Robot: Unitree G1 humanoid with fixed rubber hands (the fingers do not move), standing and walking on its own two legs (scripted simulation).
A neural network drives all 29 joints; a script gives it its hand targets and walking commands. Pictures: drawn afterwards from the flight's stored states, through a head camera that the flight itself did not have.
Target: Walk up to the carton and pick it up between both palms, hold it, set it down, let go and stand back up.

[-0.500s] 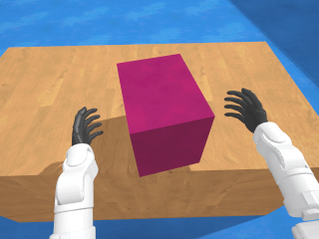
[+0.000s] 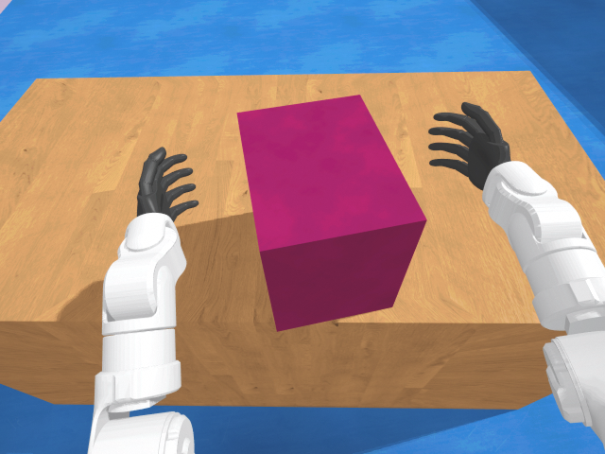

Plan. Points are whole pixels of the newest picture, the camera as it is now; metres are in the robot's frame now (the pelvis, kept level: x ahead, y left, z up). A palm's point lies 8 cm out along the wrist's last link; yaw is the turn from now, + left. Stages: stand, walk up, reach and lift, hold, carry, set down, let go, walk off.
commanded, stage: reach and lift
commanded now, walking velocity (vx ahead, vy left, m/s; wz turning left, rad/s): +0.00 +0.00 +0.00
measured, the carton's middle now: (318, 214) +0.45 +0.03 +0.01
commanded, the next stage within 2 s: none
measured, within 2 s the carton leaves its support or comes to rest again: neither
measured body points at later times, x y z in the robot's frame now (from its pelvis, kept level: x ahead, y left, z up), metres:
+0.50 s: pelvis +0.00 +0.00 +0.00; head +0.05 +0.01 +0.45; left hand +0.37 +0.24 +0.11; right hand +0.48 -0.15 +0.12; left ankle +0.01 +0.14 -0.75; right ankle +0.01 -0.08 -0.75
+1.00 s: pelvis +0.00 +0.00 -0.01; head +0.08 +0.00 +0.44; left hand +0.38 +0.22 +0.03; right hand +0.47 -0.14 +0.05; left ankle +0.01 +0.14 -0.75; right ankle +0.01 -0.08 -0.75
